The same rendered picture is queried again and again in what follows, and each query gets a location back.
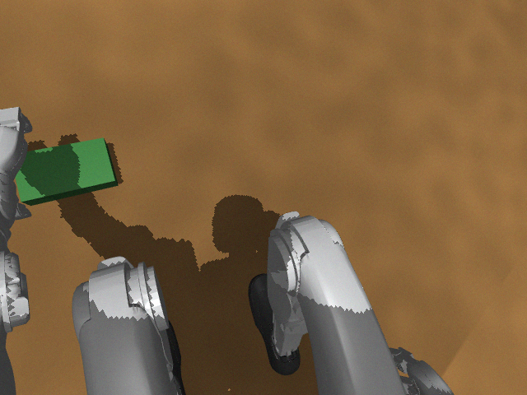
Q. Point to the right robot hand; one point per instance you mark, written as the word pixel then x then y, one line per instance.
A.
pixel 423 379

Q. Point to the left robot hand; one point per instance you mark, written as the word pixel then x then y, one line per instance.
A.
pixel 13 148

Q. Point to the left robot foot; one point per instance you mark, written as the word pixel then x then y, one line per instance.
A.
pixel 176 357

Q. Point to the small box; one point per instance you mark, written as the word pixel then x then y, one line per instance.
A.
pixel 64 171

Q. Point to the right robot foot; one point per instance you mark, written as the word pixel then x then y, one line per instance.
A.
pixel 263 318

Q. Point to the left robot arm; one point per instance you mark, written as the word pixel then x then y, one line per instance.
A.
pixel 14 300

